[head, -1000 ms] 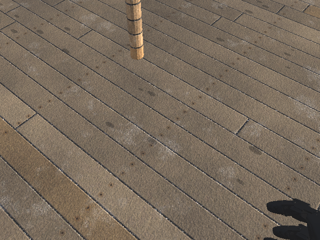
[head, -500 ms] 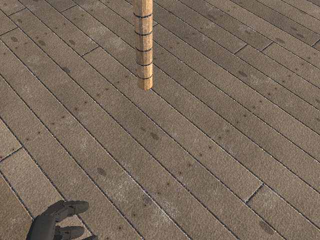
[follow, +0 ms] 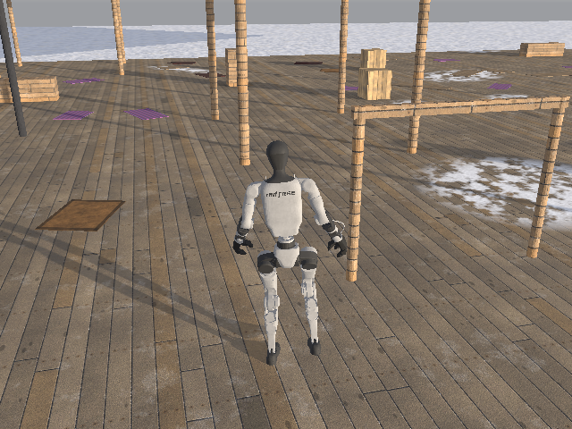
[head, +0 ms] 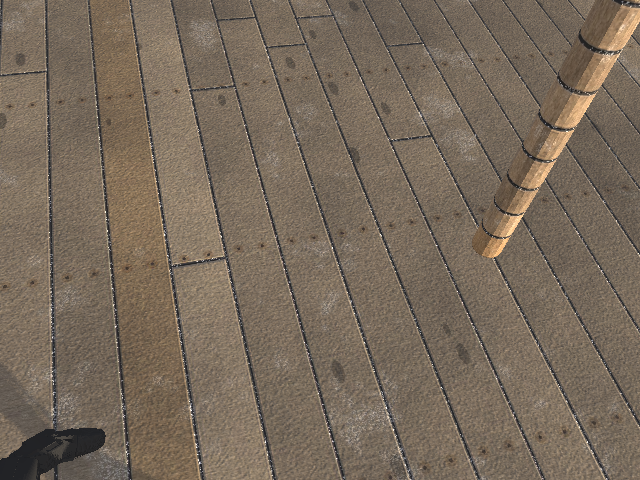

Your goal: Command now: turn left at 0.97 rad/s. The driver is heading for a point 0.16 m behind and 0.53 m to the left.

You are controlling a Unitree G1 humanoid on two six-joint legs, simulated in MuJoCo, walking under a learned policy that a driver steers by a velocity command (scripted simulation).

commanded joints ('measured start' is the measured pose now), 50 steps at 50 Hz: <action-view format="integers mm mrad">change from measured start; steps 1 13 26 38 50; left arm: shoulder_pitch -37 249 401 190 51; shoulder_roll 29 225 143 148 68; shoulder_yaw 2 60 9 -31 -42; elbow -71 -26 10 -178 -165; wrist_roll -7 20 33 -32 7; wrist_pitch -18 -62 -77 -122 -47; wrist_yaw -7 -35 -27 -4 -9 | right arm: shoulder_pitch -55 -118 -221 143 -74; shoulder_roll -176 -78 -100 -289 -183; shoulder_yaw -52 -5 13 -65 -36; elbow -101 -202 -143 -90 -82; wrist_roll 4 30 -58 -5 25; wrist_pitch -10 -28 -3 -76 -3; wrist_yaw -14 23 148 72 -12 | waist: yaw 20 57 97 -76 26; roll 137 -236 -88 120 140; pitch -206 -104 63 -417 -212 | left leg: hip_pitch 234 -598 -588 686 61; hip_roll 185 -42 107 339 45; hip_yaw -294 -124 71 -598 -304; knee -95 507 655 -140 -46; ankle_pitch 291 -348 46 281 458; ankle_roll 161 6 -61 376 112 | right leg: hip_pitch -37 623 559 -274 84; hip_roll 27 -441 -323 -39 63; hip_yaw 42 707 -76 84 51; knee -139 -867 -925 434 -297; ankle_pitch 35 -510 -106 -159 221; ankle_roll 19 -254 -132 15 47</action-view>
